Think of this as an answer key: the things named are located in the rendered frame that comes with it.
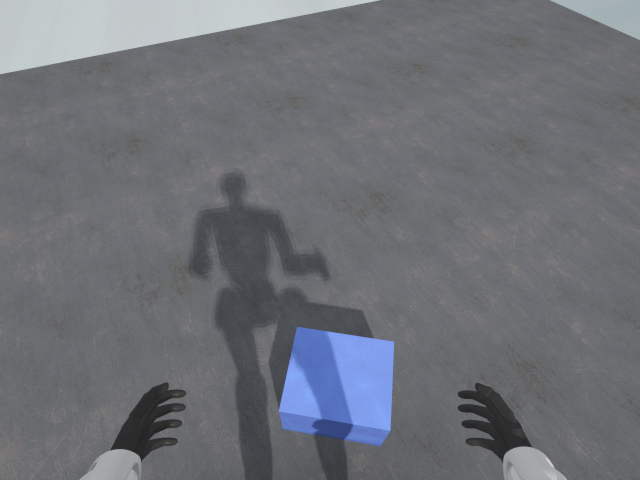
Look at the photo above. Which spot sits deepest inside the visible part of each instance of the robot left hand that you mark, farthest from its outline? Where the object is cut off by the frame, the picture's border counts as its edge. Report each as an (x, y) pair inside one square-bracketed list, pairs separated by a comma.
[(140, 426)]

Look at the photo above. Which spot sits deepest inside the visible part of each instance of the robot right hand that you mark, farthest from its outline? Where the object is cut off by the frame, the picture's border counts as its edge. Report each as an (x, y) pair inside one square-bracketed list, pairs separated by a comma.
[(503, 427)]

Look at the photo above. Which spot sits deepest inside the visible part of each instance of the carton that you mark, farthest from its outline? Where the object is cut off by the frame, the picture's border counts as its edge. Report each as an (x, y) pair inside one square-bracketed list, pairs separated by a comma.
[(339, 386)]

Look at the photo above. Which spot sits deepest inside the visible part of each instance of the robot left forearm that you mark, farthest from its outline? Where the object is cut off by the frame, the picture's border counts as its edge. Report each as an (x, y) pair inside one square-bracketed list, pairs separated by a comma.
[(118, 464)]

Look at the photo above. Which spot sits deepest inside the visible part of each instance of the robot right forearm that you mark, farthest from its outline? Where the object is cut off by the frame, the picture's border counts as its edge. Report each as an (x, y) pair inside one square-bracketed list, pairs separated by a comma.
[(527, 463)]

